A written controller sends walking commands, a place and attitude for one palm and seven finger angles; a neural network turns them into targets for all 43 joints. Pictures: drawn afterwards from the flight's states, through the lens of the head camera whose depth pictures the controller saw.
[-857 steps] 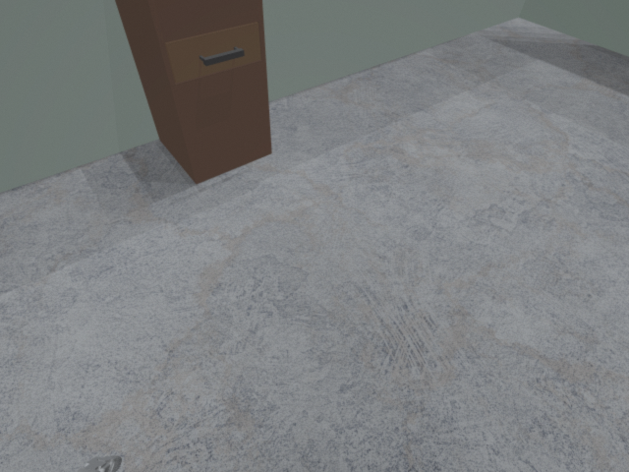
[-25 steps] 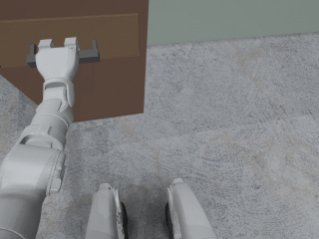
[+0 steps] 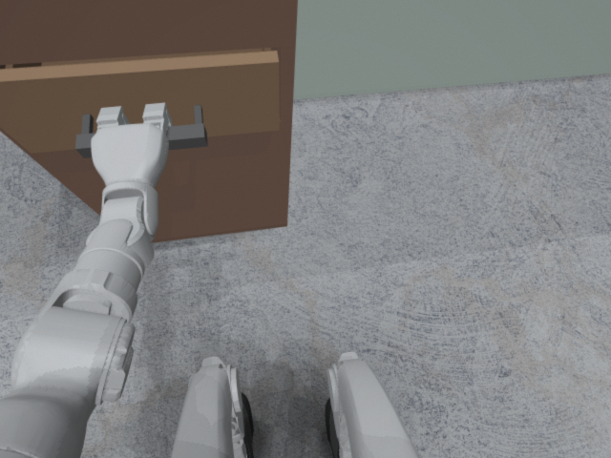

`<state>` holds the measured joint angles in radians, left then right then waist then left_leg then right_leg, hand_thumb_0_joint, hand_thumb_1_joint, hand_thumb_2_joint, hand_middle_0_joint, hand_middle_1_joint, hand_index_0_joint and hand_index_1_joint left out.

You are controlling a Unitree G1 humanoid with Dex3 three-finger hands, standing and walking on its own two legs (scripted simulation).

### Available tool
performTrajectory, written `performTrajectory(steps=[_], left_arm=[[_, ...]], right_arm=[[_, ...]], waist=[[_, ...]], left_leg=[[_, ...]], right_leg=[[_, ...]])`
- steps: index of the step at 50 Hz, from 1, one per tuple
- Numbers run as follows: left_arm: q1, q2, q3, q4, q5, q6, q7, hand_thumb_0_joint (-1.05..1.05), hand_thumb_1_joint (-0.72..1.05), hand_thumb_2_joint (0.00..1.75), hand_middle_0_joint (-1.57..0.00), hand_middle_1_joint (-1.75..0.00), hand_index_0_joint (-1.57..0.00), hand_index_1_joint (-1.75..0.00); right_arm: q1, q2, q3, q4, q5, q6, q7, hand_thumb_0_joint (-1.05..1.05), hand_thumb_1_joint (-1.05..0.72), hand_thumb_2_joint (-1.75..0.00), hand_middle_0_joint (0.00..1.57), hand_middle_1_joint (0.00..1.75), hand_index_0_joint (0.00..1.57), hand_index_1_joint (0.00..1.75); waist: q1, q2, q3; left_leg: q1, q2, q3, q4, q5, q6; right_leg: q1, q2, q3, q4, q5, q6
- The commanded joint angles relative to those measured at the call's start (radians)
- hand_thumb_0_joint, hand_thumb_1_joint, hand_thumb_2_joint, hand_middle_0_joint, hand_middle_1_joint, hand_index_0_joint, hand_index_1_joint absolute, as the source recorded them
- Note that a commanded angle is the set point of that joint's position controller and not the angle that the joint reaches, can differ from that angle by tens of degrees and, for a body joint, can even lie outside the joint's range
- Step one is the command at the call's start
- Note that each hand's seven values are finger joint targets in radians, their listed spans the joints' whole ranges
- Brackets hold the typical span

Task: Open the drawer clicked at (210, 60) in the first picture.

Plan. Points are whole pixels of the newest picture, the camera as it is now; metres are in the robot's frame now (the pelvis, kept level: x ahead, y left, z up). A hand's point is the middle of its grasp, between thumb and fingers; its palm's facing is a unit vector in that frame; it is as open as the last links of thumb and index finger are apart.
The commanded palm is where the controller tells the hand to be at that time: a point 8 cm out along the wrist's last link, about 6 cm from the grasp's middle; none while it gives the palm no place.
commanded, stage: pull the drawer open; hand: left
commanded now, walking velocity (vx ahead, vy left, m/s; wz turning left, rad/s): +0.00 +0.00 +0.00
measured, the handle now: (144, 128) +0.56 +0.19 -0.03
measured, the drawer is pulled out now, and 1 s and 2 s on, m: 0.02 0.11 0.20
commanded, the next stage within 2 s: none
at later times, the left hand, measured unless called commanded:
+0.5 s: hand (147, 203) +0.46 +0.18 -0.05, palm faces -0.02 -0.02 -1.00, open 5.9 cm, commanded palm +0.43 +0.18 +0.00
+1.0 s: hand (147, 231) +0.42 +0.18 -0.05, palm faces -0.02 -0.02 -1.00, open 5.9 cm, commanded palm +0.38 +0.17 +0.00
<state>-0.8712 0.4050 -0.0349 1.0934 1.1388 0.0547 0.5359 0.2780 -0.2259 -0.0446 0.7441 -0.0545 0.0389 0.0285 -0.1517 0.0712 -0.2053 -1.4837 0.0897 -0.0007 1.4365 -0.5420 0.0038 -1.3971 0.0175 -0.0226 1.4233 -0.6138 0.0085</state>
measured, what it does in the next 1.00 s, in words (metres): stands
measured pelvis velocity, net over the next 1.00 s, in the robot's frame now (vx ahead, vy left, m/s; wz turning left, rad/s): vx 0.00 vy -0.01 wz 0.03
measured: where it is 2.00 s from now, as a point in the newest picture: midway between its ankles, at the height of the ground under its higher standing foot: (293, 456)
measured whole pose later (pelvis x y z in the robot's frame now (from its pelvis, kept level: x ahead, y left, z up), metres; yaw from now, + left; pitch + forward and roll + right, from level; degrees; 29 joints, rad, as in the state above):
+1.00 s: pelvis +0.00 -0.01 +0.02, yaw +2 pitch +29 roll -1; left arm -0.59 0.26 -0.11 1.00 1.16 0.05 0.67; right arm 0.21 -0.21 -0.07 0.75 -0.06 0.07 0.02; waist -0.07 0.05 -0.23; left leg -1.33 0.07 0.01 1.34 -0.52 0.00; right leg -1.26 0.00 -0.01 1.35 -0.60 0.00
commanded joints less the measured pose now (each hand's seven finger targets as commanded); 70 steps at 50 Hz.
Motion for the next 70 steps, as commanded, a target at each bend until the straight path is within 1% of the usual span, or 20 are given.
performTrajectory(steps=[1,4,6,17,24,26,29,30,39,42,44,46,49,51,54,59,61,64,67,70], left_arm=[[-0.257,0.158,0.038,-0.117,-0.007,0.003,0.034,0.0,0.9,0.9,-0.4,-1.35,-0.4,-1.35],[-0.222,0.167,0.057,-0.136,-0.009,0.0,0.041,0.0,0.9,0.9,-0.4,-1.35,-0.4,-1.35],[-0.187,0.134,0.04,-0.142,-0.008,-0.001,0.045,0.0,0.9,0.9,-0.4,-1.35,-0.4,-1.35],[-0.149,0.078,0.011,-0.161,0.006,-0.009,0.092,0.0,0.9,0.9,-0.4,-1.35,-0.4,-1.35],[-0.113,0.058,0.007,-0.179,0.004,-0.006,0.113,0.0,0.9,0.9,-0.4,-1.35,-0.4,-1.35],[-0.077,0.059,0.012,-0.158,0.006,-0.003,0.116,0.0,0.9,0.9,-0.4,-1.35,-0.4,-1.35],[-0.074,0.021,-0.013,-0.174,0.003,-0.005,0.123,0.0,0.9,0.9,-0.4,-1.35,-0.4,-1.35],[-0.049,0.034,0.004,-0.169,0.006,-0.005,0.126,0.0,0.9,0.9,-0.4,-1.35,-0.4,-1.35],[0.004,0.007,-0.01,-0.19,0.006,-0.008,0.141,0.0,0.9,0.9,-0.4,-1.35,-0.4,-1.35],[0.016,-0.027,-0.035,-0.198,0.007,-0.006,0.147,0.0,0.9,0.9,-0.4,-1.35,-0.4,-1.35],[0.024,-0.008,-0.019,-0.208,0.012,-0.007,0.15,0.0,0.9,0.9,-0.4,-1.35,-0.4,-1.35],[0.043,-0.055,-0.049,-0.212,0.008,-0.003,0.153,0.0,0.9,0.9,-0.4,-1.35,-0.4,-1.35],[0.074,-0.055,-0.045,-0.227,0.008,-0.003,0.153,0.0,0.9,0.9,-0.4,-1.35,-0.4,-1.35],[0.081,-0.06,-0.052,-0.208,0.012,0.002,0.155,0.0,0.9,0.9,-0.4,-1.35,-0.4,-1.35],[0.104,-0.062,-0.049,-0.239,0.012,-0.002,0.157,0.0,0.9,0.9,-0.4,-1.35,-0.4,-1.35],[0.129,-0.081,-0.062,-0.257,0.016,-0.001,0.16,0.0,0.9,0.9,-0.4,-1.35,-0.4,-1.35],[0.162,-0.065,-0.045,-0.244,0.012,0.003,0.161,0.0,0.9,0.9,-0.4,-1.35,-0.4,-1.35],[0.193,-0.073,-0.05,-0.268,0.018,-0.001,0.159,0.0,0.9,0.9,-0.4,-1.35,-0.4,-1.35],[0.226,-0.079,-0.051,-0.27,0.014,0.0,0.161,0.0,0.9,0.9,-0.4,-1.35,-0.4,-1.35],[0.262,-0.078,-0.046,-0.311,0.018,-0.007,0.162,0.0,0.9,0.9,-0.4,-1.35,-0.4,-1.35]], right_arm=[[0.171,-0.169,-0.062,-0.035,-0.006,-0.004,-0.011,0.0,-0.9,-0.9,0.2,0.3,0.2,0.3],[0.163,-0.167,-0.063,-0.042,-0.006,-0.002,-0.011,0.0,-0.9,-0.9,0.2,0.3,0.2,0.3],[0.155,-0.162,-0.066,-0.047,-0.006,-0.001,-0.011,0.0,-0.9,-0.9,0.2,0.3,0.2,0.3],[0.117,-0.152,-0.071,-0.048,-0.007,0.002,-0.015,0.0,-0.9,-0.9,0.2,0.3,0.2,0.3],[0.095,-0.148,-0.074,-0.049,-0.01,0.005,-0.015,0.0,-0.9,-0.9,0.2,0.3,0.2,0.3],[0.089,-0.146,-0.072,-0.05,-0.008,0.006,-0.017,0.0,-0.9,-0.9,0.2,0.3,0.2,0.3],[0.08,-0.144,-0.074,-0.05,-0.009,0.006,-0.014,0.0,-0.9,-0.9,0.2,0.3,0.2,0.3],[0.081,-0.143,-0.076,-0.05,-0.009,0.007,-0.015,0.0,-0.9,-0.9,0.2,0.3,0.2,0.3],[0.052,-0.138,-0.076,-0.054,-0.009,0.008,-0.019,0.0,-0.9,-0.9,0.2,0.3,0.2,0.3],[0.041,-0.133,-0.076,-0.056,-0.009,0.007,-0.019,0.0,-0.9,-0.9,0.2,0.3,0.2,0.3],[0.041,-0.134,-0.076,-0.057,-0.009,0.01,-0.019,0.0,-0.9,-0.9,0.2,0.3,0.2,0.3],[0.033,-0.13,-0.077,-0.06,-0.009,0.011,-0.016,0.0,-0.9,-0.9,0.2,0.3,0.2,0.3],[0.026,-0.129,-0.078,-0.064,-0.009,0.015,-0.015,0.0,-0.9,-0.9,0.2,0.3,0.2,0.3],[0.019,-0.128,-0.077,-0.062,-0.007,0.018,-0.018,0.0,-0.9,-0.9,0.2,0.3,0.2,0.3],[0.01,-0.126,-0.077,-0.068,-0.008,0.018,-0.018,0.0,-0.9,-0.9,0.2,0.3,0.2,0.3],[-0.001,-0.123,-0.078,-0.07,-0.009,0.022,-0.022,0.0,-0.9,-0.9,0.2,0.3,0.2,0.3],[-0.006,-0.121,-0.075,-0.073,-0.008,0.023,-0.023,0.0,-0.9,-0.9,0.2,0.3,0.2,0.3],[-0.016,-0.119,-0.076,-0.079,-0.008,0.023,-0.024,0.0,-0.9,-0.9,0.2,0.3,0.2,0.3],[-0.026,-0.115,-0.074,-0.082,-0.007,0.022,-0.026,0.0,-0.9,-0.9,0.2,0.3,0.2,0.3],[-0.033,-0.113,-0.076,-0.089,-0.01,0.023,-0.027,0.0,-0.9,-0.9,0.2,0.3,0.2,0.3]], waist=[[-0.015,0.008,-0.533],[0.006,0.018,-0.553],[0.011,0.014,-0.554],[0.012,-0.014,-0.497],[0.029,-0.006,-0.515],[0.035,-0.03,-0.487],[0.033,-0.01,-0.489],[0.042,-0.034,-0.489],[0.052,-0.041,-0.461],[0.052,-0.038,-0.458],[0.06,-0.041,-0.464],[0.058,-0.043,-0.461],[0.067,-0.052,-0.47],[0.062,-0.065,-0.426],[0.075,-0.051,-0.46],[0.074,-0.06,-0.453],[0.082,-0.082,-0.425],[0.095,-0.065,-0.445],[0.093,-0.099,-0.416],[0.108,-0.086,-0.451]], left_leg=[[0.48,-0.059,-0.004,-0.129,0.338,0.039],[0.502,-0.061,-0.002,-0.137,0.358,0.035],[0.516,-0.064,0.0,-0.143,0.37,0.034],[0.523,-0.067,0.002,-0.171,0.325,0.033],[0.542,-0.072,0.008,-0.18,0.325,0.031],[0.531,-0.073,0.007,-0.189,0.309,0.031],[0.556,-0.073,0.005,-0.195,0.309,0.03],[0.55,-0.073,0.005,-0.197,0.308,0.03],[0.551,-0.076,0.01,-0.212,0.279,0.03],[0.557,-0.079,0.01,-0.216,0.274,0.03],[0.567,-0.077,0.005,-0.218,0.291,0.028],[0.574,-0.079,0.007,-0.221,0.292,0.028],[0.581,-0.079,0.007,-0.22,0.305,0.028],[0.565,-0.081,0.007,-0.226,0.278,0.028],[0.586,-0.082,0.009,-0.228,0.29,0.027],[0.594,-0.083,0.01,-0.229,0.301,0.028],[0.576,-0.085,0.014,-0.233,0.289,0.028],[0.589,-0.089,0.017,-0.233,0.302,0.027],[0.564,-0.09,0.022,-0.234,0.282,0.03],[0.58,-0.092,0.026,-0.231,0.309,0.029]], right_leg=[[0.256,0.038,-0.032,-0.203,0.404,-0.033],[0.276,0.036,-0.032,-0.198,0.422,-0.034],[0.284,0.035,-0.032,-0.204,0.437,-0.035],[0.283,0.033,-0.028,-0.235,0.388,-0.036],[0.305,0.03,-0.023,-0.244,0.392,-0.037],[0.306,0.031,-0.025,-0.25,0.374,-0.038],[0.289,0.031,-0.027,-0.255,0.361,-0.04],[0.305,0.031,-0.026,-0.256,0.364,-0.04],[0.306,0.03,-0.023,-0.273,0.333,-0.041],[0.305,0.029,-0.022,-0.278,0.328,-0.042],[0.306,0.031,-0.023,-0.27,0.339,-0.044],[0.306,0.029,-0.027,-0.274,0.342,-0.045],[0.318,0.03,-0.025,-0.273,0.359,-0.045],[0.307,0.03,-0.025,-0.283,0.33,-0.045],[0.32,0.028,-0.024,-0.28,0.342,-0.046],[0.323,0.027,-0.022,-0.284,0.358,-0.045],[0.34,0.027,-0.02,-0.29,0.354,-0.045],[0.35,0.027,-0.018,-0.288,0.368,-0.047],[0.363,0.026,-0.012,-0.298,0.364,-0.044],[0.387,0.024,-0.009,-0.29,0.403,-0.045]])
